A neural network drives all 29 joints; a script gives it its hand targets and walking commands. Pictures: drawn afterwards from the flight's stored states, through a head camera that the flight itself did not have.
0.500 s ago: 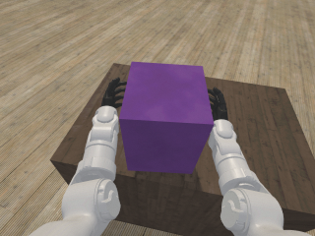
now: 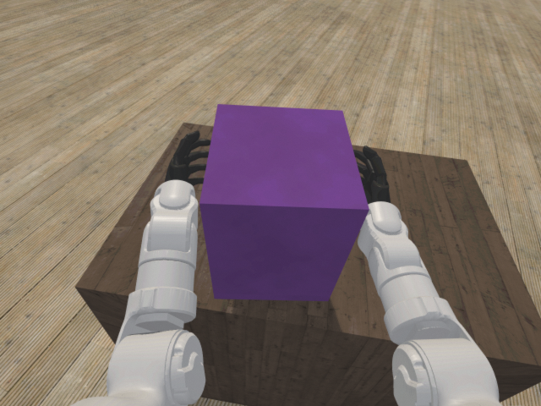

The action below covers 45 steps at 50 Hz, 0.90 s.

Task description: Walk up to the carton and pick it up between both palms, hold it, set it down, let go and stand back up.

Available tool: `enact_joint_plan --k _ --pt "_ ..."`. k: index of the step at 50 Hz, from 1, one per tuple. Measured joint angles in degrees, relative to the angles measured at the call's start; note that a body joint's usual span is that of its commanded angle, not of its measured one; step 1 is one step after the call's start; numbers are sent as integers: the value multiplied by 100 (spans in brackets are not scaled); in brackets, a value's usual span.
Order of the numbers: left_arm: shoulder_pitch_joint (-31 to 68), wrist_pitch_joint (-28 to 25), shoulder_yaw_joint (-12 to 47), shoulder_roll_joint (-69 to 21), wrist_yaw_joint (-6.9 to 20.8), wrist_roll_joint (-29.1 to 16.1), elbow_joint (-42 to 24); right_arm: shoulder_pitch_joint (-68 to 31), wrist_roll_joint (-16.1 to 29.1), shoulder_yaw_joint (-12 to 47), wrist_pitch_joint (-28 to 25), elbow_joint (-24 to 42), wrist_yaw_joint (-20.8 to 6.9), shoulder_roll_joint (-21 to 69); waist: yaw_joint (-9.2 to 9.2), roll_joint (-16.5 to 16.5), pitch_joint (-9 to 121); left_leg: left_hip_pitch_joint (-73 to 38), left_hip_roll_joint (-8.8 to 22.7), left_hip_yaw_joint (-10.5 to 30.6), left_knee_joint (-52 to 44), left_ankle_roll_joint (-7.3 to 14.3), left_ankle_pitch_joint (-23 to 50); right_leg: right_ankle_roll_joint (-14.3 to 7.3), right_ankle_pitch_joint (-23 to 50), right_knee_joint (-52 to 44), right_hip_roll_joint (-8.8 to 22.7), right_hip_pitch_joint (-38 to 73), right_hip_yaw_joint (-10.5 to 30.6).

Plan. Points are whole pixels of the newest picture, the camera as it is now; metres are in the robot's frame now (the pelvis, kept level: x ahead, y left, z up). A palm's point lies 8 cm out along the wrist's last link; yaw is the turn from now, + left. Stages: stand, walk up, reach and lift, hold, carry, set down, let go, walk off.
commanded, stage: reach and lift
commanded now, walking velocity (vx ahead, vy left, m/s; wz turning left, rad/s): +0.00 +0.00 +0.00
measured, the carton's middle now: (276, 208) +0.40 +0.00 +0.09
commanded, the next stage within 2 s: hold in 1.52 s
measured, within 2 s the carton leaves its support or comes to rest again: neither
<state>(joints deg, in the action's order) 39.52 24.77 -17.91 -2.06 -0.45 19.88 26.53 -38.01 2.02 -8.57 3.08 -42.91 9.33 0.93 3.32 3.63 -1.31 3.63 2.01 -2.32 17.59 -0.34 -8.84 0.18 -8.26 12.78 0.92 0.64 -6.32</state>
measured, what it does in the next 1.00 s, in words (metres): stands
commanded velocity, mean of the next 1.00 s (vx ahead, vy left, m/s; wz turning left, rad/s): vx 0.00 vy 0.00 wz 0.00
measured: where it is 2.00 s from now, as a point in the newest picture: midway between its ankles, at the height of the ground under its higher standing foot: outside the picture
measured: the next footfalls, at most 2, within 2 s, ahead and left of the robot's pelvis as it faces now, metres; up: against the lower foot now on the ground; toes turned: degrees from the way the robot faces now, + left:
none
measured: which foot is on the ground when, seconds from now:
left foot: down 0.00-1.00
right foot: down 0.00-1.00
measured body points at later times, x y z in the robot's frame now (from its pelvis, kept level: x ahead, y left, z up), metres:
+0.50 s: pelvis -0.01 +0.00 +0.00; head -0.05 +0.03 +0.45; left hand +0.38 +0.15 +0.19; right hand +0.37 -0.15 +0.17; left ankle +0.01 +0.12 -0.75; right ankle -0.01 -0.12 -0.75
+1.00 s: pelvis -0.01 +0.00 +0.00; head -0.05 +0.03 +0.45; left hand +0.38 +0.15 +0.21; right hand +0.37 -0.14 +0.19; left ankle +0.01 +0.12 -0.75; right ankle -0.01 -0.12 -0.75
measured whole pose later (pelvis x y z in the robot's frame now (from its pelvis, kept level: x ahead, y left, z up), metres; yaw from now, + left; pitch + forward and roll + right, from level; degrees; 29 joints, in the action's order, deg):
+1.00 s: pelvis -0.01 +0.00 +0.00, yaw +1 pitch -9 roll -1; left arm 39.8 40.1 -17.9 -2.1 3.5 22.8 10.1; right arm -39.3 8.4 -2.6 11.9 -33.6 11.6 -0.5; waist 5.7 4.0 -3.2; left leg -0.3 1.6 -1.4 17.7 -0.3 -8.9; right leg 0.2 -8.4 12.8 0.9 4.8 -6.3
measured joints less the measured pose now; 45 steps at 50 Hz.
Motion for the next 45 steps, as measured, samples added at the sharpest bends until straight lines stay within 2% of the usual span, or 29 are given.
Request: enact_joint_plan --k 4,11,29,45 --pt "-34 218 -26 15 152 18 -263 -18 85 110 144 152 7 2 53 14 -19 -59 -22 16 -13 9 11 9 -16 40 19 39 -5" --pt "-121 582 70 -20 186 96 -736 72 222 258 287 401 24 -36 100 27 -58 -182 -47 43 -10 21 16 21 -19 40 36 173 -16" --pt "-137 1247 71 -57 279 198 -1440 66 469 529 696 839 117 -121 180 47 -153 -302 -42 51 5 24 35 14 5 52 21 290 12" --pt "100 1470 -48 -27 384 328 -1435 -156 499 456 845 749 133 -98 190 59 -177 -381 -50 58 -12 20 18 10 -23 63 20 354 26"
